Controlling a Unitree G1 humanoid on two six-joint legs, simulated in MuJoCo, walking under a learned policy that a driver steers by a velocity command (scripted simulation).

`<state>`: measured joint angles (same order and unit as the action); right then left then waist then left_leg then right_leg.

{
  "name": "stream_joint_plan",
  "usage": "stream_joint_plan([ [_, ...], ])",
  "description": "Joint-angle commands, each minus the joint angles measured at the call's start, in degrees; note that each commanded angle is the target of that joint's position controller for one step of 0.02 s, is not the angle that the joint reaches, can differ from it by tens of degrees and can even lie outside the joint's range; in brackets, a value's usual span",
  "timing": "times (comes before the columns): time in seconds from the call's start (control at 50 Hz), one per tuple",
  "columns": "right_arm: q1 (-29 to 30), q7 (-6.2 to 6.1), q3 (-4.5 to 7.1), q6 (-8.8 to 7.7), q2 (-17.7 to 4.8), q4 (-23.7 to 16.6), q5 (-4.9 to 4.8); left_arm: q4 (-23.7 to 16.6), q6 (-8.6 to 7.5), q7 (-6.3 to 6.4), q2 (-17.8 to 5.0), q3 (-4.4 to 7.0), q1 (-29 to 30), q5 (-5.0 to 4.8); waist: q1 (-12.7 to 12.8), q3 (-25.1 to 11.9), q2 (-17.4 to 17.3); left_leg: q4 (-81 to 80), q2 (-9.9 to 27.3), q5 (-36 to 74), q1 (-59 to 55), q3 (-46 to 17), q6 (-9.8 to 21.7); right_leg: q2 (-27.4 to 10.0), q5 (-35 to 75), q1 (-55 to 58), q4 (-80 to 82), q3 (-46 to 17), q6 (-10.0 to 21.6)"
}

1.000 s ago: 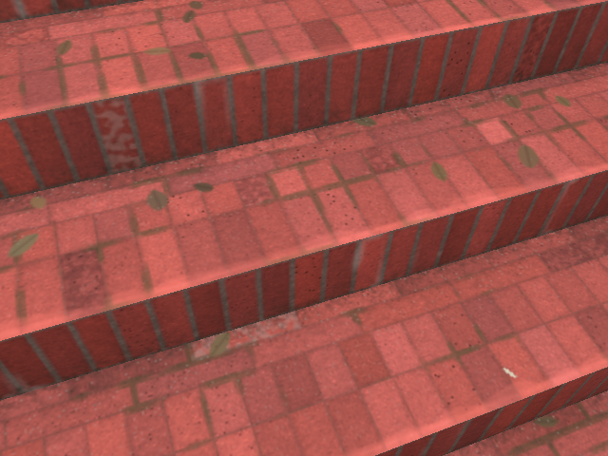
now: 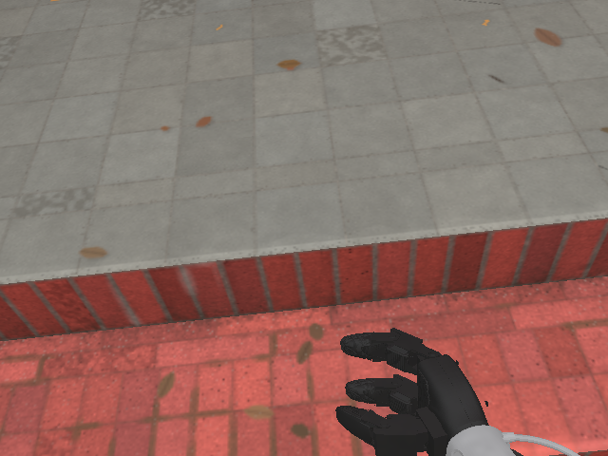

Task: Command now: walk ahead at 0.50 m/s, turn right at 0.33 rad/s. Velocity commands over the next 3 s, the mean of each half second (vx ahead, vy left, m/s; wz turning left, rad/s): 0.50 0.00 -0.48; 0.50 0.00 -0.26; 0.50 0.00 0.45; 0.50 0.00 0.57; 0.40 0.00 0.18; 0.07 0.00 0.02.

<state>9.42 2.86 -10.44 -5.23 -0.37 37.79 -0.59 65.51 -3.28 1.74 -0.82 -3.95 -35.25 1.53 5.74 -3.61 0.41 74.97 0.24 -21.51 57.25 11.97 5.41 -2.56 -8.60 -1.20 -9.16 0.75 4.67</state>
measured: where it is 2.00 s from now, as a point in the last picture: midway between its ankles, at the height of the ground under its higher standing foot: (548, 66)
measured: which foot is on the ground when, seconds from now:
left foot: down 0.00-0.62, up 0.64-1.00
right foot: down 0.00-0.04, up 0.06-0.56, down 0.58-1.00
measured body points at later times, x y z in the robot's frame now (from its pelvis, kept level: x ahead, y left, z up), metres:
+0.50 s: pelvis +0.26 -0.07 +0.12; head +0.27 -0.08 +0.57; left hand +0.51 +0.01 +0.03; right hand +0.12 -0.24 -0.03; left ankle +0.14 +0.10 -0.59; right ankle +0.34 -0.24 -0.32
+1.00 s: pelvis +0.54 -0.26 +0.32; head +0.50 -0.28 +0.77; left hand +0.58 -0.09 +0.17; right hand +0.68 -0.47 +0.23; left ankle +0.72 -0.17 -0.09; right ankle +0.46 -0.29 -0.42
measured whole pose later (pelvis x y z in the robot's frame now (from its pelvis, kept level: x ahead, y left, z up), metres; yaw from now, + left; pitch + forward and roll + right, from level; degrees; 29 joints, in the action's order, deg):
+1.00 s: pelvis +0.54 -0.26 +0.32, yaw -22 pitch +2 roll +3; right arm -4.7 0.1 -5.2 -2.8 -2.2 40.8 -0.9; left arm 60.8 -2.9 -2.8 -3.1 -4.1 -26.4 3.2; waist 0.6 -7.5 -1.1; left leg 117.0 -1.5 1.0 80.5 -3.8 6.4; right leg -1.7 -22.3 -9.8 -29.6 8.4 4.0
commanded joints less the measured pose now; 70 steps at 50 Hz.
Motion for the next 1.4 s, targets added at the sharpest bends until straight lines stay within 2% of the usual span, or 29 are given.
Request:
stream_joint_plan([
  [0.02,-25.5,-0.63,9.31,-1.28,-18.1,1.9,1.13,-4.1,-2.16,-0.19,-19.5,4.14,7.3,1.20,-23.4,-19.6,17.9,-15.2,2.9,-2.9,-45.1,-19.7,7.0,-10.3,97.9,-1.2,-29.1,-6.8,8.7],
  [0.04,-33.6,-1.46,11.43,0.46,-21.8,6.2,3.28,-6.0,-3.55,-2.05,-12.6,3.99,5.8,-0.32,-20.1,-26.2,-2.2,-33.9,15.0,-15.8,-62.9,-47.1,14.6,-1.4,68.1,-24.8,-48.5,-5.4,6.4],
  [0.06,-35.8,-3.54,12.55,2.86,-23.5,8.8,4.56,-7.3,-4.13,-4.03,-8.9,3.98,13.4,-0.07,-21.5,-25.4,-16.3,-58.4,23.4,-24.5,-63.5,-72.6,19.8,8.4,6.0,-40.0,-80.9,-10.2,3.8],
  [0.08,-29.7,-4.61,10.75,3.25,-16.9,10.5,3.31,-13.4,-4.10,-6.23,-7.7,4.48,20.2,-1.13,-16.8,-13.2,-13.1,-58.5,24.4,-23.6,-52.1,-69.8,15.2,7.3,0.3,-50.9,-102.5,-18.0,4.0],
  [0.12,-21.8,-3.15,7.03,2.26,-2.2,15.9,2.70,-21.3,-1.25,-6.08,-3.5,2.53,25.2,-2.33,-6.2,5.0,-2.3,-51.0,20.3,-11.9,-31.7,-38.9,5.5,3.8,-1.6,-60.0,-112.7,-11.5,6.4],
  [0.16,-18.9,-1.37,7.22,1.17,0.1,19.2,3.04,-20.2,0.79,-4.70,-3.0,2.10,15.5,-3.46,1.0,7.0,1.2,-51.0,15.7,0.3,-27.1,-20.2,-1.9,1.5,1.3,-58.0,-109.0,-12.1,7.3],
  [0.26,-19.0,-1.28,8.19,0.70,-8.0,19.0,4.19,-24.5,2.42,-2.42,-4.8,0.76,21.5,-2.22,2.3,7.0,-3.0,-57.5,11.8,9.4,-22.2,-2.7,-0.4,0.7,13.9,-59.7,-95.2,-6.0,1.4],
  [0.34,-31.3,-3.13,9.21,0.58,-13.6,20.4,3.53,-25.5,3.01,-1.87,-6.8,1.73,25.4,-2.30,-3.8,4.5,-3.2,-57.0,17.7,11.3,-45.7,-7.2,2.0,-0.8,9.4,-76.7,-105.8,-8.3,-1.3],
  [0.48,-41.9,-7.39,11.53,2.66,-14.9,19.5,2.00,-37.9,2.86,-3.87,-3.9,-0.88,48.3,-3.48,-11.7,12.5,-4.7,-63.4,22.9,10.2,-69.1,-6.2,-0.4,-8.6,-11.9,-100.4,-101.8,-3.2,-3.7],
  [0.54,-36.2,-8.53,11.86,4.67,-16.8,18.1,0.16,-43.2,1.57,-7.08,-4.8,-2.50,52.7,-4.04,-8.0,11.6,-3.0,-74.9,17.0,24.4,-44.2,4.7,0.3,-8.9,-10.6,-57.2,-67.5,10.1,-1.0],
  [0.56,-42.2,-7.68,12.87,3.55,-21.6,20.3,-0.69,-42.3,1.22,-7.04,-5.5,-1.32,50.3,-4.42,-7.8,7.1,-7.6,-71.3,19.6,60.6,-38.8,3.1,3.9,-0.8,-17.7,-34.5,-66.8,19.3,1.3],
  [0.58,-42.4,-6.26,12.82,2.19,-25.2,20.1,0.65,-39.3,0.74,-6.97,-11.0,2.26,37.3,-4.42,-0.3,-0.2,-13.0,-56.2,19.9,107.4,-43.5,3.3,3.5,5.2,-15.9,-22.0,-68.1,17.1,5.9],
  [0.6,-38.7,-5.44,14.20,1.05,-30.6,17.2,0.67,-34.5,1.42,-6.26,-21.0,6.95,19.9,-3.83,8.4,-12.5,-15.3,-40.0,17.2,108.3,-48.4,0.1,0.9,7.5,-11.6,-9.5,-55.7,5.4,10.2],
  [0.62,-40.3,-3.30,12.12,-1.66,-23.9,12.8,0.02,-32.4,2.08,-4.11,-28.4,9.58,12.3,-3.22,7.2,-23.5,4.9,-15.3,9.7,83.4,-26.2,-4.2,-4.3,-6.2,-15.8,13.1,-42.0,-27.2,19.4],
  [0.64,-38.0,-1.19,12.45,-4.24,-23.3,15.2,0.43,-30.4,3.56,-1.85,-32.2,10.25,10.3,-1.74,4.5,-37.0,16.8,13.2,-3.3,17.3,-28.8,-13.3,-5.5,-15.9,-15.2,15.3,-11.9,-58.7,20.6],
  [0.66,-36.9,0.64,14.04,-4.98,-21.4,16.0,-0.76,-28.0,3.46,-2.56,-27.2,8.06,9.5,1.61,2.4,-37.9,9.1,28.1,-2.1,14.7,-26.6,-23.1,-3.7,-16.1,-20.6,12.5,-9.1,-55.7,15.0],
  [0.72,-15.4,-1.98,10.83,-3.35,-9.8,3.1,-0.19,-19.8,0.10,-5.15,-11.7,3.87,14.1,0.07,-2.4,-6.6,1.7,44.3,2.0,10.2,-7.6,-19.7,2.5,-9.1,-15.2,-13.9,-21.1,-28.8,6.1],
  [0.78,-21.8,-1.93,7.26,-1.64,-4.3,2.1,-1.31,-16.6,-1.75,-6.25,-6.0,2.49,18.0,0.61,-9.7,-1.7,-0.8,47.5,1.0,11.3,-1.4,-23.7,5.4,-10.2,-5.2,-22.3,-17.6,-17.6,3.9],
  [0.82,-24.9,-2.33,7.25,0.29,-6.4,4.1,-2.37,-16.1,-2.49,-6.30,-4.9,1.48,21.4,0.96,-12.6,2.5,-0.3,40.1,0.8,14.6,1.7,-24.7,4.7,-9.4,-3.5,-27.5,-13.8,-8.0,1.8],
  [0.94,-14.0,-2.77,5.91,2.03,-3.8,0.0,-0.16,-8.4,-0.28,-5.52,-8.0,0.64,13.9,1.87,-9.9,7.5,3.8,45.8,-2.0,24.3,21.7,-16.8,2.4,-7.0,-2.7,-24.0,-9.6,2.9,-7.1],
  [1.0,0.2,-2.86,5.08,1.79,-2.8,-4.2,-0.30,-5.4,0.27,-2.42,-9.9,1.11,4.7,1.73,-2.5,6.8,7.3,36.8,-1.4,20.6,24.5,-7.1,-1.8,-10.0,0.2,-19.0,-0.9,1.1,-2.5],
  [1.04,2.5,-1.34,4.37,2.04,-0.7,-5.8,-0.69,-4.0,0.67,-0.02,-10.2,1.28,1.6,1.02,-2.9,5.7,7.6,34.9,1.6,12.5,30.1,-8.5,-2.1,-11.6,10.2,-4.3,-0.6,0.3,-0.5],
  [1.1,1.9,1.05,4.94,1.40,-2.2,-5.4,-0.04,-4.3,0.44,0.55,-13.4,1.95,5.5,-1.10,-6.3,0.7,3.3,16.9,0.9,5.7,8.6,0.1,3.2,-11.5,51.4,-2.4,-0.3,10.1,-1.9],
  [1.18,-8.9,2.01,8.95,3.47,-9.9,-0.5,0.19,-7.5,0.35,1.58,-21.6,3.99,8.5,-1.91,-14.0,-6.2,14.3,-10.7,-8.5,-10.1,-15.6,2.5,8.1,-16.2,111.9,10.8,-21.3,8.9,1.1],
  [1.2,-20.5,2.70,10.58,3.40,-15.0,2.5,1.69,-10.5,-0.85,1.06,-23.6,4.62,11.7,-1.03,-19.2,-12.2,12.2,-13.0,-5.1,-0.2,-34.8,-12.7,11.0,-15.6,106.0,-0.4,-33.0,6.0,2.8],
  [1.24,-29.4,-0.33,13.53,4.71,-21.9,6.2,2.48,-16.0,-4.86,-2.91,-15.6,4.11,19.0,-0.43,-16.3,-17.6,-15.0,-55.8,10.2,-12.4,-56.8,-67.2,20.4,8.9,3.4,-34.0,-78.2,-4.3,-1.2],
  [1.28,-28.2,-0.89,10.32,2.98,-11.0,9.3,2.89,-22.0,-5.41,-5.12,-11.8,3.75,24.2,-2.30,-9.7,-2.4,-2.4,-52.9,9.1,-12.8,-43.0,-58.1,12.0,4.9,-0.2,-48.3,-92.3,-11.5,2.3],
  [1.32,-24.2,0.05,8.65,1.23,-4.9,11.3,2.98,-25.4,-4.75,-4.56,-8.8,2.81,25.1,-0.12,-2.8,3.4,3.3,-49.5,4.4,-2.4,-30.1,-42.8,8.7,2.2,-1.6,-50.9,-98.9,-8.2,4.2],
  [1.4,-23.4,0.95,9.27,0.37,-8.3,11.7,1.15,-26.5,-3.72,-3.44,-8.4,1.07,20.0,-0.76,2.0,4.9,2.2,-52.3,0.1,8.3,-28.3,-28.0,4.2,-1.8,1.2,-57.2,-92.7,-5.0,4.0],
])
Next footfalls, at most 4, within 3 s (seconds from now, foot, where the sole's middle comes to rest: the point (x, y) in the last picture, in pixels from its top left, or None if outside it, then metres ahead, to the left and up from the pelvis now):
0.58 right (567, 401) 0.50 -0.31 -0.45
1.18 left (547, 174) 0.84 -0.30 -0.28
1.70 right None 1.17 -0.50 -0.28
2.24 left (451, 14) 1.40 -0.17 -0.28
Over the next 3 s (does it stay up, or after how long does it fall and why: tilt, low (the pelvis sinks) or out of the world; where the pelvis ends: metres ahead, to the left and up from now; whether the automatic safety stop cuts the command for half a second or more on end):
stays up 1.48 -0.29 0.49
